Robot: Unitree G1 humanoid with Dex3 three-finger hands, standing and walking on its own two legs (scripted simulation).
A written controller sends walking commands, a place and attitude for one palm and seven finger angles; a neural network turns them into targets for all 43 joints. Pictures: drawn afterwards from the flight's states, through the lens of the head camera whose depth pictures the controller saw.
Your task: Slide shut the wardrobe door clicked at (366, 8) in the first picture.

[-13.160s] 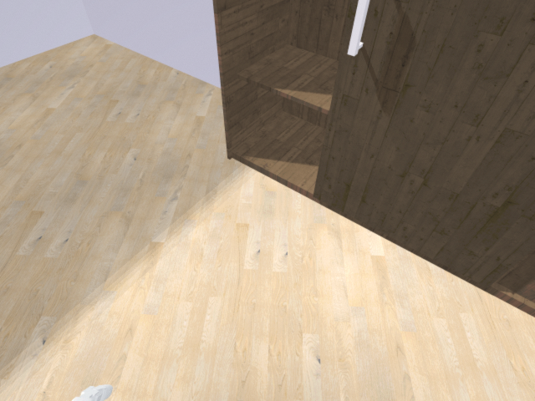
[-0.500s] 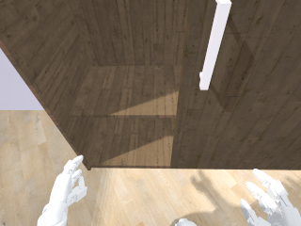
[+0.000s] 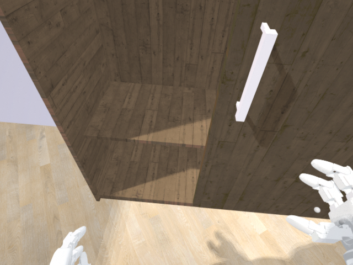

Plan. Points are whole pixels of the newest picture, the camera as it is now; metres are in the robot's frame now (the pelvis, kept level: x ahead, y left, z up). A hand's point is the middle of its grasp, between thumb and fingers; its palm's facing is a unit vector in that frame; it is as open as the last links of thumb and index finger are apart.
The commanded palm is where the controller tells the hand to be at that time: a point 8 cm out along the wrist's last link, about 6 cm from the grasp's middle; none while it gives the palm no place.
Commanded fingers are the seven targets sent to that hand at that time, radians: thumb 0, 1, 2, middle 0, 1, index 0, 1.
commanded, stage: raise the hand with hooked fingers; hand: right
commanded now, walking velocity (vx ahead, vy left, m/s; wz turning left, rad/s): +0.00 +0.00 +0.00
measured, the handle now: (251, 77) +0.53 -0.15 +0.18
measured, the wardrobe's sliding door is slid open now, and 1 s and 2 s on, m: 0.54 0.54 0.54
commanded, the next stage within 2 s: move the hooked fingers beside the handle in 1.10 s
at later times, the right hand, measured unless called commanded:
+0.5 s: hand out of the picture +0.25 -0.29 +0.18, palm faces +0.09 +0.99 -0.11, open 13.9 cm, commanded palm +0.22 -0.34 +0.19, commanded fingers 0.00 0.50 -0.30 0.30 1.20 0.30 1.20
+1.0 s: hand out of the picture +0.26 -0.29 +0.21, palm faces +0.15 +0.99 -0.08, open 14.0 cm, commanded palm +0.23 -0.33 +0.21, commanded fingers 0.00 0.50 -0.30 0.30 1.20 0.30 1.20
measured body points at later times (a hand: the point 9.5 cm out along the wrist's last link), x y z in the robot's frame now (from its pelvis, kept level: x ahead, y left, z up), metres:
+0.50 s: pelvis -0.01 -0.02 +0.02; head -0.02 -0.01 +0.47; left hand +0.20 +0.19 -0.04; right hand +0.24 -0.34 +0.19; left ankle -0.03 +0.10 -0.71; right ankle +0.05 -0.11 -0.71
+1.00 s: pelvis +0.00 +0.00 +0.02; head -0.03 +0.01 +0.47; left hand +0.18 +0.23 -0.04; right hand +0.25 -0.34 +0.22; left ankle -0.03 +0.10 -0.71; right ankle +0.05 -0.11 -0.71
